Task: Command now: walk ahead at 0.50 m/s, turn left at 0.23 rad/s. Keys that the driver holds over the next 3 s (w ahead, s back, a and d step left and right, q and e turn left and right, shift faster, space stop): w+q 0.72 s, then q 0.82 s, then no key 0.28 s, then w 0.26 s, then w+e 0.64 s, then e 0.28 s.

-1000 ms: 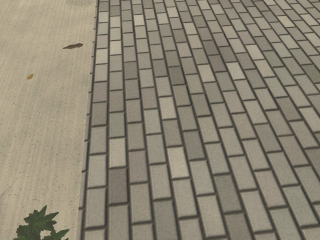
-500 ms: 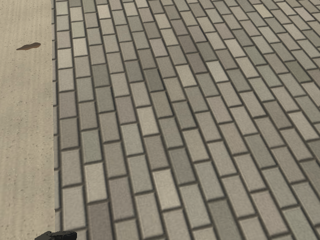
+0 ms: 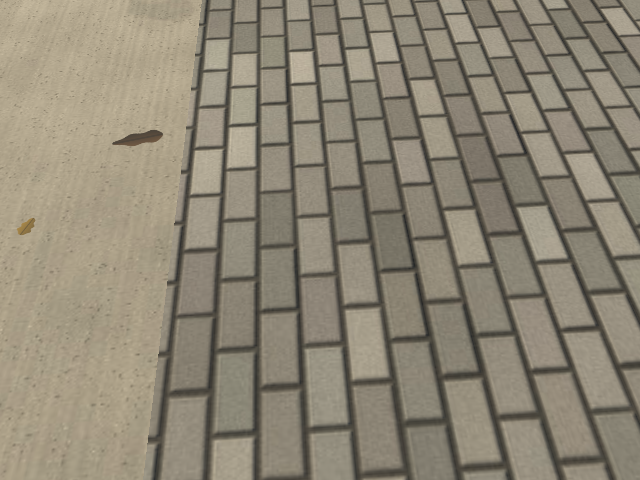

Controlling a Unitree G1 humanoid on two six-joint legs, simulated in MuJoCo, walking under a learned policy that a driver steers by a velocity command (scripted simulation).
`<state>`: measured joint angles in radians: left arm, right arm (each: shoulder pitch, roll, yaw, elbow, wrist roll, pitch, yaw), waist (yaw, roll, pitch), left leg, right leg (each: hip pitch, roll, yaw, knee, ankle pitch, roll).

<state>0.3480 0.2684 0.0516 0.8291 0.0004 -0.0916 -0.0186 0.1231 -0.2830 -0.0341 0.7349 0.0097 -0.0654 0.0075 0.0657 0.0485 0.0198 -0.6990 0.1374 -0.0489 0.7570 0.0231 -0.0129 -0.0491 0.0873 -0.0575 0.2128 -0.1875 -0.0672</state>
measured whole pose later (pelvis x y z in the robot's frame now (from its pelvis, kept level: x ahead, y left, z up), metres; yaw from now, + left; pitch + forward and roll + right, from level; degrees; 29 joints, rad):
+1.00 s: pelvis +0.53 +0.11 +0.00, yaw +33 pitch +2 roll -1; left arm 0.21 0.28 0.07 0.80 0.00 -0.05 0.01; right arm 0.16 -0.32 -0.08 0.61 0.01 0.02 0.00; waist 0.05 0.04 0.08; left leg -0.65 0.06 -0.03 0.88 -0.19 -0.05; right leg -0.16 0.01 -0.13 0.33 -0.20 -0.03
